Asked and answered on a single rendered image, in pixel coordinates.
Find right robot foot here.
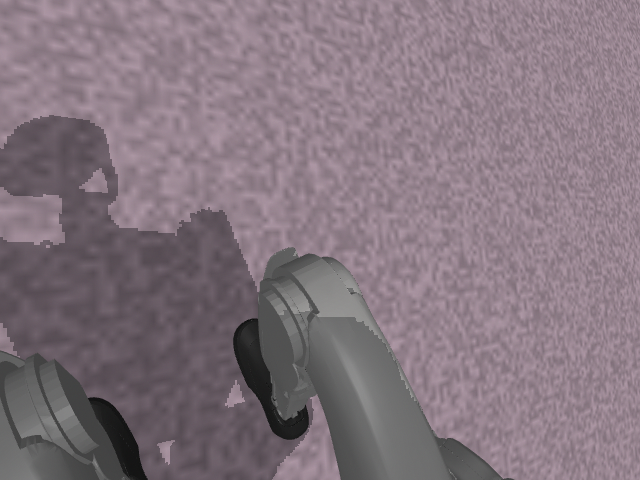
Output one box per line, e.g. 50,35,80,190
233,318,309,440

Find left robot foot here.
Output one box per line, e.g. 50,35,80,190
88,397,148,480

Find right robot hand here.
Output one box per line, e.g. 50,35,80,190
432,430,503,480

